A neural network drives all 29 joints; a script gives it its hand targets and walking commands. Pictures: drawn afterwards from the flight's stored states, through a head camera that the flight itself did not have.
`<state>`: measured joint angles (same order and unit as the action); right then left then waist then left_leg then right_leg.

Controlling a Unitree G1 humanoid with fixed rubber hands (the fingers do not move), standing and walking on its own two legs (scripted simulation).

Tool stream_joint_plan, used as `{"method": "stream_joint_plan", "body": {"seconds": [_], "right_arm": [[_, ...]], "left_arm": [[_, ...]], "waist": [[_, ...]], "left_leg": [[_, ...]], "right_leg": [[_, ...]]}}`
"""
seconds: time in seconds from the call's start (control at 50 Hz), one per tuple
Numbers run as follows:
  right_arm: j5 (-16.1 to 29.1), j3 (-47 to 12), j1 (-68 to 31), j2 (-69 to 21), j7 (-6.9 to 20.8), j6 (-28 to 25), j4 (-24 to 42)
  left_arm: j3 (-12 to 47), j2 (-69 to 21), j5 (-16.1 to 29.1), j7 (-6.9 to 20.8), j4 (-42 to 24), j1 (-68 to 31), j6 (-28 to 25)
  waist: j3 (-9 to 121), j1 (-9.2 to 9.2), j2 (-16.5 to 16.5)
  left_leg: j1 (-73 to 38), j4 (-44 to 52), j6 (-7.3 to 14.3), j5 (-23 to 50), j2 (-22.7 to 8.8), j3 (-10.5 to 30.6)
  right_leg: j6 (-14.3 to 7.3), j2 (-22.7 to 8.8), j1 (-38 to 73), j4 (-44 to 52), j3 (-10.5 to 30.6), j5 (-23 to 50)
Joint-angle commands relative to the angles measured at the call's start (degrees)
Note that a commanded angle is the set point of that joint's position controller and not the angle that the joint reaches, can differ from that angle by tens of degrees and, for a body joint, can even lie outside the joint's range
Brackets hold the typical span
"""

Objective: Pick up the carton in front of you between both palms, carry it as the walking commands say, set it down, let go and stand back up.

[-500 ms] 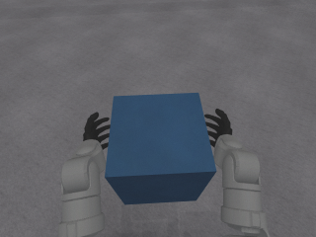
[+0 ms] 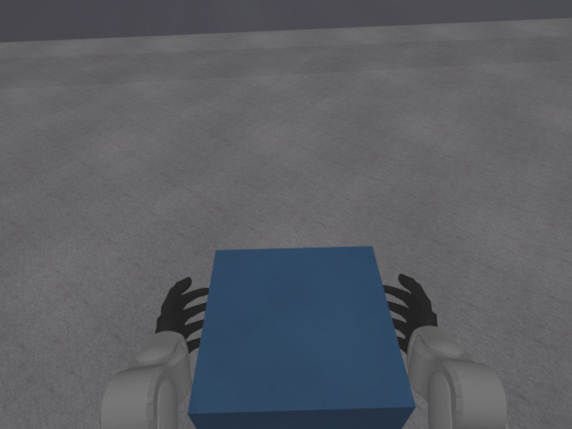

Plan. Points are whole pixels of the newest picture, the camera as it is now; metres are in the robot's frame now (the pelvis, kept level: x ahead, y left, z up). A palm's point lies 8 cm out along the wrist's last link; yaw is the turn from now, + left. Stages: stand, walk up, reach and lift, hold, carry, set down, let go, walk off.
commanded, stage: carry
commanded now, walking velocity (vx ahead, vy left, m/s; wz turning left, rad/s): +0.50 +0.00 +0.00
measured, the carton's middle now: (296, 363) +0.23 +0.00 +0.00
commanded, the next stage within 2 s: none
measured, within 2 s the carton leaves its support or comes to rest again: neither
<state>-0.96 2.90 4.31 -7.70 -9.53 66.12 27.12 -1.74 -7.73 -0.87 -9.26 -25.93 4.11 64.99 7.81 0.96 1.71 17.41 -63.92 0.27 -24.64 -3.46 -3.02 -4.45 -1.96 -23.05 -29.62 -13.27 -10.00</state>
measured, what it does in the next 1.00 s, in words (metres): walks ahead: left foot, then right foot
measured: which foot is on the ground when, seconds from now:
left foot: up 0.00-0.38, down 0.40-0.94, up 0.96-1.00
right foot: down 0.00-0.44, up 0.46-0.88, down 0.90-1.00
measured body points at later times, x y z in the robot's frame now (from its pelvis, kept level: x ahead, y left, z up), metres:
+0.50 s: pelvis +0.31 +0.05 +0.00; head +0.30 +0.06 +0.45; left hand +0.56 +0.18 +0.06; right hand +0.54 -0.12 +0.07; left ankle +0.40 +0.13 -0.73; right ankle +0.12 -0.07 -0.65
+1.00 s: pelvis +0.63 -0.02 +0.00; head +0.63 -0.03 +0.45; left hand +0.87 +0.14 +0.08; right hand +0.87 -0.17 +0.07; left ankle +0.45 +0.12 -0.65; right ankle +0.70 -0.10 -0.73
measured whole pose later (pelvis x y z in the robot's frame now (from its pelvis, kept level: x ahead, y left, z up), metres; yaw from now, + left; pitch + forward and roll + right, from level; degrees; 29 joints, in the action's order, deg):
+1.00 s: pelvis +0.63 -0.02 +0.00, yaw +0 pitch +4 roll +0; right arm -0.4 3.1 3.7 -7.6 -9.5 66.8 30.5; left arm -1.9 -7.7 0.1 -9.2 -29.0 3.5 65.3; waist 5.7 1.0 1.9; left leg 14.0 -59.5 -1.2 -25.6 -5.1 -4.1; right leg -4.0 -3.9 -24.6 -30.8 -13.4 -10.0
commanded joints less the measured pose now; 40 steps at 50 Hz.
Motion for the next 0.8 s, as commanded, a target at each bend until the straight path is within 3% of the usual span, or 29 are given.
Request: {"method": "stream_joint_plan", "body": {"seconds": [0.0, 0.02, 0.06, 0.12, 0.2, 0.32, 0.36, 0.38, 0.4, 0.42, 0.44, 0.46, 0.48, 0.5, 0.54, 0.6, 0.68, 0.78], "right_arm": [[10.0, -32.5, -20.3, -42.4, 3.5, -2.1, 6.6], [9.1, -32.2, -19.5, -42.7, 3.5, -2.4, 6.0], [7.7, -31.8, -18.1, -42.1, 3.1, -2.9, 4.9], [7.0, -31.1, -18.0, -39.8, 2.1, -2.9, 4.4], [8.0, -30.9, -18.3, -36.7, 0.8, -1.9, 5.9], [9.3, -30.0, -18.4, -32.3, 0.1, 0.0, 7.6], [9.4, -29.5, -18.1, -32.2, 0.2, 0.1, 7.4], [9.3, -29.0, -17.2, -32.3, 0.2, 0.0, 6.7], [8.9, -28.5, -15.9, -32.5, 0.2, -0.1, 6.2], [8.9, -28.1, -15.9, -32.3, 0.3, -0.7, 5.7], [9.7, -28.7, -15.5, -34.7, 0.7, -1.0, 5.9], [10.2, -29.3, -16.9, -36.7, 1.5, -1.5, 7.4], [10.8, -30.5, -18.2, -39.4, 2.3, -2.1, 7.8], [11.0, -31.5, -19.5, -41.6, 3.1, -2.8, 8.1], [11.5, -33.1, -20.9, -43.4, 4.4, -3.9, 8.3], [12.1, -33.9, -18.9, -41.9, 5.5, -4.3, 7.6], [11.7, -33.2, -17.6, -38.1, 5.0, -3.9, 8.3], [10.1, -30.7, -15.7, -33.0, 2.4, -2.2, 8.8]], "left_arm": [[31.2, -42.5, 10.8, 3.9, -8.2, -20.4, -1.4], [31.7, -42.6, 11.1, 4.3, -8.0, -20.6, -1.6], [31.7, -41.2, 11.2, 4.8, -7.4, -19.6, -1.8], [30.9, -37.9, 10.9, 4.4, -6.9, -19.2, -1.7], [29.0, -34.2, 10.2, 2.7, -7.5, -17.4, -0.8], [27.4, -31.3, 8.9, 0.5, -7.9, -16.2, 0.8], [28.0, -31.5, 9.2, 0.4, -8.6, -17.1, 1.0], [28.6, -31.7, 9.4, 0.4, -9.1, -17.4, 1.1], [28.9, -31.5, 9.5, 0.4, -9.4, -17.6, 1.1], [29.9, -32.0, 10.0, 0.6, -11.4, -18.0, 1.2], [31.1, -33.0, 10.8, 1.0, -11.6, -19.2, 1.0], [32.2, -36.4, 11.0, 1.6, -10.8, -19.6, 0.4], [32.5, -39.4, 10.9, 2.3, -10.3, -19.7, -0.2], [32.4, -41.6, 10.5, 2.8, -9.3, -19.8, -0.9], [32.4, -44.3, 9.2, 3.4, -7.8, -18.9, -2.0], [31.9, -44.0, 7.1, 3.2, -6.8, -16.2, -2.9], [31.4, -40.9, 6.8, 2.3, -8.0, -15.4, -2.6], [30.7, -34.6, 8.5, 1.0, -10.3, -15.7, -0.6]], "waist": [[8.9, -0.60, -3.9], [8.4, -0.72, -5.2], [6.5, -0.70, -7.5], [3.4, -0.56, -8.0], [0.4, -0.30, -8.5], [-2.9, 0.08, -10.3], [-0.1, -0.55, -10.1], [3.5, -1.35, -7.6], [8.1, -2.77, -3.1], [14.4, -3.15, 12.5], [13.4, -2.59, 17.6], [13.0, -2.46, 12.6], [13.4, -2.47, 7.0], [12.0, -2.08, 2.3], [10.7, -1.56, 3.5], [7.6, -1.67, 6.0], [3.3, -1.86, 5.7], [-1.4, -2.10, 6.9]], "left_leg": [[17.7, -2.7, 1.1, 6.1, -5.0, 4.1], [15.8, 0.6, 0.7, 8.1, -4.6, 2.5], [14.9, 7.9, -0.5, 10.6, -4.4, 0.2], [17.5, 18.8, -2.1, 15.1, -4.5, -2.1], [18.4, 27.6, -2.3, 22.1, -3.5, -4.7], [15.6, 35.2, -0.7, 22.0, -1.8, -7.9], [5.6, 37.7, 0.5, 18.9, 0.8, -11.5], [-4.9, 38.5, 0.9, 16.0, 3.3, -13.4], [-17.2, 39.8, 1.7, 12.4, -1.7, -6.2], [-29.6, 46.5, 9.8, 3.7, -17.9, 22.3], [-31.6, 52.1, 12.4, 14.5, -22.0, 33.5], [-29.5, 50.3, 12.1, 22.5, -21.0, 26.5], [-26.5, 48.7, 10.9, 26.6, -19.4, 21.0], [-21.8, 49.4, 8.4, 25.7, -18.1, 16.0], [-15.3, 53.2, 5.3, 17.9, -15.3, 9.1], [-13.9, 57.4, 5.9, 12.1, -13.9, 4.5], [-16.2, 58.8, 6.4, 16.0, -12.2, 0.2], [-18.2, 56.9, 5.9, 23.4, -11.3, -3.7]], "right_leg": [[-4.1, -17.5, 19.0, 19.2, 25.4, -4.8], [-2.9, -16.3, 16.4, 20.6, 22.0, -7.8], [-2.6, -15.0, 13.7, 23.1, 17.4, -9.6], [-3.5, -14.8, 15.4, 25.7, 14.8, -8.5], [-2.3, -12.9, 19.1, 25.5, 10.4, -2.7], [-1.1, -13.0, 24.8, 20.2, 7.2, 11.6], [0.5, -12.0, 23.9, 11.5, 4.2, 22.3], [2.0, -9.5, 20.8, 1.1, 0.9, 27.5], [3.7, -7.7, 12.8, -11.6, 0.4, 19.9], [6.8, -0.9, -3.5, -31.0, 1.5, 5.3], [6.1, 2.6, -13.8, -40.1, 7.4, -16.5], [4.5, -1.4, -15.2, -45.3, 12.2, -16.7], [3.4, -3.5, -15.2, -45.7, 12.8, -14.9], [2.9, -5.5, -13.9, -41.6, 13.6, -11.2], [3.1, -5.9, -9.8, -34.0, 11.8, -5.9], [4.5, -5.6, -10.5, -24.3, 9.1, -2.0], [5.9, -5.2, -12.9, -10.6, 6.1, 4.3], [5.0, -3.7, -11.0, -1.3, 3.0, 7.4]]}}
